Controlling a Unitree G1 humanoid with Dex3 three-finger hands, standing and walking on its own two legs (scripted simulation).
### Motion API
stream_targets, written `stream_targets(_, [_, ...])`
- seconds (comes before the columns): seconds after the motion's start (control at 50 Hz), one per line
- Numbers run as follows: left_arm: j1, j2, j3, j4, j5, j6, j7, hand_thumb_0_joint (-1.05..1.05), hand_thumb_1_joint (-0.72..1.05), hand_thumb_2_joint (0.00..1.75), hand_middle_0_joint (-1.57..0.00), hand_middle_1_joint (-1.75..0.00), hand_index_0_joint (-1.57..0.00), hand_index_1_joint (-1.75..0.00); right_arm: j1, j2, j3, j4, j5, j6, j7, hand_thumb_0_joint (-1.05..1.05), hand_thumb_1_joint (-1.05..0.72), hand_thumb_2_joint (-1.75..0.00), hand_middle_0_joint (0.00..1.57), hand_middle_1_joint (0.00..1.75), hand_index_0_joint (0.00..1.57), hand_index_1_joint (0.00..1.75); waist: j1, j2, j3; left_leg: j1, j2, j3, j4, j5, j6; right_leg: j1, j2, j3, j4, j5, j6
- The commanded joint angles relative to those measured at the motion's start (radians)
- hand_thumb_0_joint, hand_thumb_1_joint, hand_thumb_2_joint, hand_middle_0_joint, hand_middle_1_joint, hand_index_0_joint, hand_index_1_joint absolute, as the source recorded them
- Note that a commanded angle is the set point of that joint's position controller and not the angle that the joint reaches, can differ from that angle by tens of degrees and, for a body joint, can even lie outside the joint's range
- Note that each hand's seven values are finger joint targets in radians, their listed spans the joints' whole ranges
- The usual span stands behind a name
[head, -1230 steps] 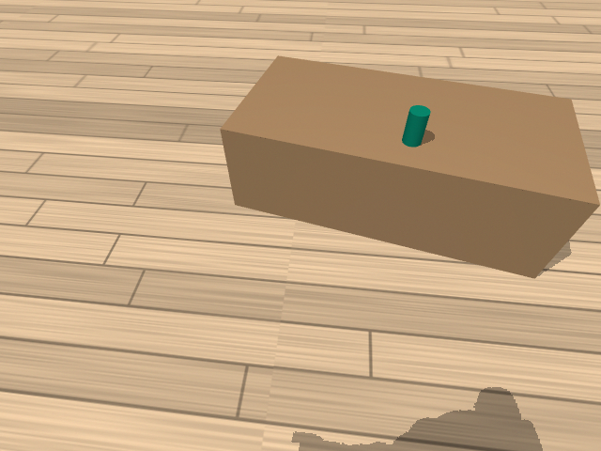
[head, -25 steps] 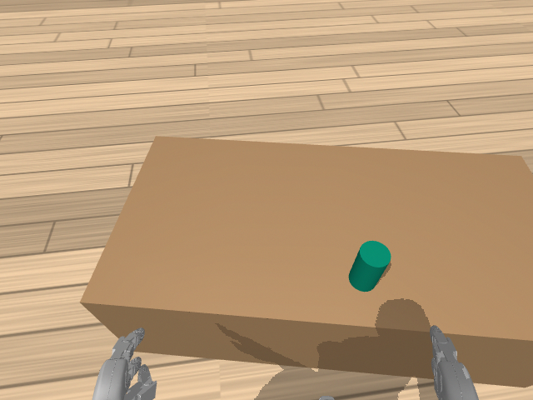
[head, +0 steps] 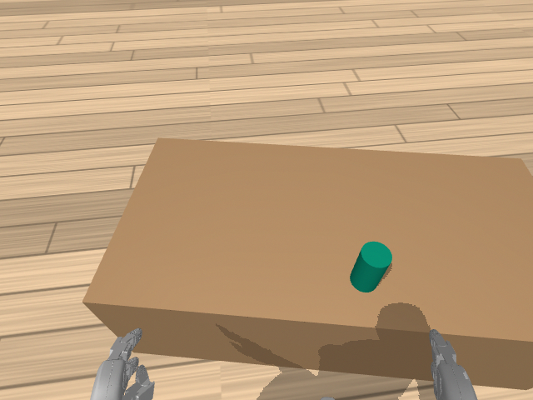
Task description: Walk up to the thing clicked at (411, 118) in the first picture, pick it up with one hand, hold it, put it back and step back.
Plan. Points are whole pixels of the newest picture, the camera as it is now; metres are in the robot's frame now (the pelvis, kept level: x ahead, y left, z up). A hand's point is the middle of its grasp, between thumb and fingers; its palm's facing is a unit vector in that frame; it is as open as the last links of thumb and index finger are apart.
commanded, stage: home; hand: right
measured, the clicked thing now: (369, 267) +0.47 -0.23 -0.24
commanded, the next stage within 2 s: stand in 0.52 s
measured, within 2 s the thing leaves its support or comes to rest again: neither
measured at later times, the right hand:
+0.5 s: hand out of the picture +0.16 -0.17 -0.06, palm faces +0.11 +0.96 -0.27, open 17.6 cm
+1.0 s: hand out of the picture +0.09 -0.26 -0.11, palm faces -0.04 +0.93 -0.36, open 11.2 cm
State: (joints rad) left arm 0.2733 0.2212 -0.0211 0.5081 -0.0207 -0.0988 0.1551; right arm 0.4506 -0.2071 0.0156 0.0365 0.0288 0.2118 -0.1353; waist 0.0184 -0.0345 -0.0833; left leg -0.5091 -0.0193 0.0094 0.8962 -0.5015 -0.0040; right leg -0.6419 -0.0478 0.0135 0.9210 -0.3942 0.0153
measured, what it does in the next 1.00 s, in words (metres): stands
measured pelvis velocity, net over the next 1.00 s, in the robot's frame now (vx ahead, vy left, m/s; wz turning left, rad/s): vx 0.01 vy -0.01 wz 0.01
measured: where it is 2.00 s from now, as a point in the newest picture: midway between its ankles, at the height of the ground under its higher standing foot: outside the picture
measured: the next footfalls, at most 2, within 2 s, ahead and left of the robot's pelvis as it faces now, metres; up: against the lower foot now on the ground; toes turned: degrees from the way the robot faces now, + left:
none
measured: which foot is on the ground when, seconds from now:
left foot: down 0.00-1.00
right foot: down 0.00-1.00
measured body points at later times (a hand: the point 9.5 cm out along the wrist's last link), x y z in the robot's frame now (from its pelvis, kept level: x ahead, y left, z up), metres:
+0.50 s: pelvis -0.01 +0.01 +0.00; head +0.02 +0.01 +0.45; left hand +0.15 +0.25 -0.08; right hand +0.15 -0.22 -0.04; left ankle -0.03 +0.12 -0.69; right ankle +0.04 -0.13 -0.69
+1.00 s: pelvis +0.01 -0.01 +0.03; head +0.02 -0.01 +0.48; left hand +0.09 +0.28 -0.09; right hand +0.09 -0.31 -0.09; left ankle -0.03 +0.12 -0.69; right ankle +0.04 -0.13 -0.69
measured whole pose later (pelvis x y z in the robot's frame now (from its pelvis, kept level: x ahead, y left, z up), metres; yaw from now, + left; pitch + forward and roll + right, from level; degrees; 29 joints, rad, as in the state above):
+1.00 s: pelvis +0.01 -0.01 +0.03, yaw +1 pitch -1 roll +0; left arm 0.18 0.33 0.02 0.97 0.03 -0.01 0.00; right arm 0.25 -0.34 -0.02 0.88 -0.04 -0.01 -0.02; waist 0.00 0.00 0.04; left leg -0.22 0.02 -0.03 0.63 -0.39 -0.02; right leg -0.33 -0.02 -0.04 0.65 -0.30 -0.01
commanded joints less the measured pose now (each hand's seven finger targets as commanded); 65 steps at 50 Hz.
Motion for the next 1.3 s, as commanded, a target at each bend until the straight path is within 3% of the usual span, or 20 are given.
stream_targets(0.0, [-0.059, 0.123, 0.060, -0.153, 0.004, -0.055, 0.022, 0.00, 0.90, 0.90, -0.20, -0.31, -0.20, -0.31, -0.042, -0.100, -0.062, -0.203, -0.012, -0.049, -0.015, 0.00, 0.58, -0.03, 0.05, 0.04, 0.05, 0.04, 0.006, 0.020, -0.124, -0.057, -0.016, 0.025, -0.165, 0.223, 0.002, 0.183, 0.021, -0.027, -0.133, 0.145, -0.027])
stream_targets(0.04, [-0.067, 0.115, 0.049, -0.149, 0.004, -0.059, 0.021, 0.00, 0.90, 0.90, -0.20, -0.31, -0.20, -0.30, -0.018, -0.083, -0.053, -0.161, -0.011, -0.042, -0.014, 0.00, 0.60, -0.02, 0.05, 0.04, 0.05, 0.04, 0.006, 0.002, -0.091, -0.069, -0.018, 0.031, -0.161, 0.201, 0.006, 0.173, 0.020, -0.023, -0.143, 0.132, -0.024])
stream_targets(0.12, [-0.067, 0.119, 0.055, -0.160, 0.005, -0.059, 0.026, 0.00, 0.90, 0.90, -0.20, -0.31, -0.20, -0.30, -0.049, -0.116, -0.072, -0.218, -0.010, -0.046, -0.017, 0.00, 0.58, -0.03, 0.05, 0.05, 0.05, 0.05, 0.006, 0.026, -0.113, -0.060, -0.013, 0.021, -0.171, 0.230, -0.002, 0.171, 0.022, -0.029, -0.124, 0.147, -0.030])
stream_targets(0.18, [-0.077, 0.113, 0.048, -0.155, 0.005, -0.063, 0.024, 0.00, 0.90, 0.90, -0.20, -0.31, -0.20, -0.30, -0.027, -0.093, -0.060, -0.170, -0.009, -0.041, -0.013, 0.00, 0.59, -0.03, 0.05, 0.04, 0.05, 0.04, 0.003, 0.010, -0.064, -0.080, -0.015, 0.025, -0.181, 0.150, 0.005, 0.145, 0.024, -0.029, -0.143, 0.078, -0.026])
stream_targets(0.22, [-0.071, 0.120, 0.057, -0.159, 0.005, -0.063, 0.026, 0.00, 0.90, 0.90, -0.20, -0.31, -0.20, -0.31, -0.033, -0.110, -0.069, -0.208, -0.011, -0.048, -0.015, 0.00, 0.58, -0.03, 0.05, 0.04, 0.05, 0.04, -0.004, 0.019, -0.100, -0.069, -0.014, 0.022, -0.178, 0.171, 0.004, 0.161, 0.023, -0.029, -0.136, 0.101, -0.026])
stream_targets(0.24, [-0.077, 0.116, 0.048, -0.155, 0.005, -0.064, 0.023, 0.00, 0.90, 0.90, -0.20, -0.31, -0.20, -0.30, -0.002, -0.089, -0.057, -0.155, -0.010, -0.042, -0.012, 0.00, 0.60, -0.02, 0.05, 0.04, 0.05, 0.04, -0.003, 0.028, -0.076, -0.074, -0.014, 0.024, -0.176, 0.165, 0.004, 0.151, 0.024, -0.029, -0.141, 0.095, -0.027])
stream_targets(0.36, [-0.070, 0.115, 0.050, -0.150, 0.007, -0.068, 0.028, 0.00, 0.90, 0.90, -0.20, -0.31, -0.20, -0.30, -0.029, -0.097, -0.057, -0.182, -0.009, -0.050, -0.012, 0.00, 0.59, -0.03, 0.05, 0.04, 0.05, 0.04, 0.008, 0.022, -0.078, -0.085, -0.012, 0.013, -0.185, 0.147, 0.002, 0.147, 0.025, -0.033, -0.133, 0.072, -0.027])
stream_targets(0.5, [-0.063, 0.118, 0.054, -0.151, 0.006, -0.070, 0.034, 0.00, 0.90, 0.90, -0.20, -0.30, -0.20, -0.30, -0.029, -0.116, -0.072, -0.220, -0.010, -0.048, -0.015, 0.00, 0.59, -0.03, 0.05, 0.04, 0.05, 0.04, 0.002, 0.030, -0.146, -0.051, -0.010, 0.012, -0.165, 0.259, -0.007, 0.177, 0.024, -0.033, -0.107, 0.163, -0.032])
stream_targets(0.52, [-0.063, 0.118, 0.052, -0.143, 0.007, -0.069, 0.033, 0.00, 0.90, 0.90, -0.20, -0.31, -0.20, -0.30, -0.021, -0.099, -0.061, -0.184, -0.010, -0.044, -0.013, 0.00, 0.59, -0.02, 0.05, 0.04, 0.05, 0.04, 0.012, 0.034, -0.107, -0.061, -0.011, 0.014, -0.171, 0.247, -0.008, 0.165, 0.024, -0.034, -0.109, 0.150, -0.032])
stream_targets(0.54, [-0.124, 0.257, 0.077, 0.073, 0.138, -0.008, -0.027, 0.00, 0.90, 0.90, -0.20, -0.31, -0.20, -0.31, -0.139, -0.275, -0.106, 0.167, -0.137, -0.138, 0.043, 0.00, 0.57, -0.04, 0.05, 0.05, 0.05, 0.05, -0.032, 0.095, 0.016, 0.051, 0.071, -0.107, -0.226, 0.160, 0.062, 0.199, -0.011, 0.042, -0.142, 0.166, -0.088])
stream_targets(0.56, [-0.124, 0.271, 0.102, 0.081, 0.141, 0.014, -0.066, 0.00, 0.90, 0.90, -0.20, -0.31, -0.20, -0.31, -0.120, -0.274, -0.117, 0.249, -0.136, -0.177, 0.065, 0.00, 0.58, -0.03, 0.05, 0.05, 0.05, 0.05, -0.021, 0.107, 0.012, 0.048, 0.107, -0.165, -0.257, 0.165, 0.090, 0.202, 0.002, 0.024, -0.123, 0.131, -0.096])
stream_targets(0.6, [-0.123, 0.238, 0.097, 0.091, 0.126, 0.031, -0.096, 0.00, 0.90, 0.90, -0.20, -0.31, -0.20, -0.31, -0.166, -0.292, -0.113, 0.289, -0.125, -0.223, 0.088, 0.00, 0.60, -0.02, 0.05, 0.04, 0.05, 0.04, -0.002, 0.125, 0.017, 0.043, 0.136, -0.201, -0.286, 0.195, 0.098, 0.202, 0.006, 0.007, -0.134, 0.092, -0.090])
stream_targets(0.66, [-0.115, 0.242, 0.089, 0.141, 0.073, 0.037, -0.137, 0.00, 0.90, 0.90, -0.20, -0.30, -0.20, -0.30, -0.177, -0.284, -0.099, 0.388, -0.088, -0.248, 0.109, 0.00, 0.36, -0.26, 0.20, 0.28, 0.20, 0.28, 0.005, 0.111, 0.011, 0.059, 0.122, -0.168, -0.302, 0.196, 0.072, 0.291, 0.008, 0.023, -0.199, 0.105, -0.085])
stream_targets(0.76, [-0.128, 0.261, 0.091, 0.244, 0.067, 0.044, -0.151, 0.00, 0.90, 0.90, -0.20, -0.30, -0.20, -0.30, -0.197, -0.259, -0.089, 0.548, -0.073, -0.259, 0.108, 0.00, -0.04, -0.66, 0.20, 0.30, 0.20, 0.30, -0.020, -0.019, -0.014, 0.153, 0.073, -0.087, -0.246, 0.290, 0.037, 0.357, -0.052, 0.106, -0.303, 0.269, -0.097])
stream_targets(0.82, [-0.146, 0.279, 0.094, 0.285, 0.062, 0.048, -0.147, 0.00, 0.90, 0.90, -0.20, -0.30, -0.20, -0.30, -0.200, -0.278, -0.092, 0.633, -0.071, -0.259, 0.103, 0.00, -0.28, -0.90, 0.20, 0.30, 0.20, 0.30, -0.027, -0.019, 0.004, 0.208, 0.078, -0.092, -0.279, 0.338, 0.040, 0.361, -0.062, 0.109, -0.348, 0.320, -0.097])
stream_targets(0.94, [-0.153, 0.302, 0.092, 0.384, 0.051, 0.062, -0.141, 0.00, 0.90, 0.90, -0.20, -0.30, -0.20, -0.30, -0.198, -0.289, -0.082, 0.781, -0.063, -0.250, 0.099, 0.00, -0.76, -0.90, 0.20, 0.30, 0.20, 0.30, -0.029, -0.022, 0.037, 0.272, 0.083, -0.088, -0.364, 0.341, 0.030, 0.419, -0.078, 0.121, -0.459, 0.308, -0.085])
stream_targets(0.98, [-0.151, 0.304, 0.090, 0.417, 0.045, 0.065, -0.139, 0.00, 0.90, 0.90, -0.20, -0.30, -0.20, -0.30, -0.205, -0.295, -0.078, 0.824, -0.060, -0.252, 0.096, 0.00, -0.90, -0.90, 0.20, 0.30, 0.20, 0.30, -0.029, -0.007, 0.024, 0.311, 0.096, -0.091, -0.397, 0.393, 0.027, 0.452, -0.078, 0.112, -0.467, 0.363, -0.083])
stream_targets(1.0, [-0.148, 0.298, 0.087, 0.430, 0.043, 0.066, -0.138, 0.00, 0.90, 0.90, -0.20, -0.30, -0.20, -0.30, -0.208, -0.304, -0.076, 0.842, -0.061, -0.253, 0.096, 0.00, -0.90, -0.90, 0.20, 0.30, 0.20, 0.30, -0.027, 0.020, 0.018, 0.315, 0.104, -0.094, -0.411, 0.442, 0.027, 0.483, -0.074, 0.099, -0.460, 0.413, -0.080])
stream_targets(1.14, [-0.169, 0.300, 0.081, 0.513, 0.039, 0.075, -0.139, 0.00, 0.90, 0.90, -0.20, -0.30, -0.20, -0.30, -0.261, -0.312, -0.064, 0.942, -0.054, -0.250, 0.097, 0.00, -0.90, -0.90, 0.20, 0.30, 0.20, 0.30, -0.009, 0.059, 0.076, 0.319, 0.123, -0.107, -0.535, 0.406, 0.018, 0.540, -0.058, 0.073, -0.533, 0.310, -0.059])
stream_targets(1.28, [-0.202, 0.305, 0.078, 0.565, 0.041, 0.078, -0.144, 0.00, 0.90, 0.90, -0.20, -0.30, -0.20, -0.30, -0.280, -0.311, -0.061, 0.999, -0.055, -0.239, 0.101, 0.00, -0.90, -0.90, 0.20, 0.30, 0.20, 0.30, -0.008, 0.047, 0.153, 0.291, 0.122, -0.108, -0.600, 0.264, 0.019, 0.521, -0.055, 0.083, -0.606, 0.158, -0.046])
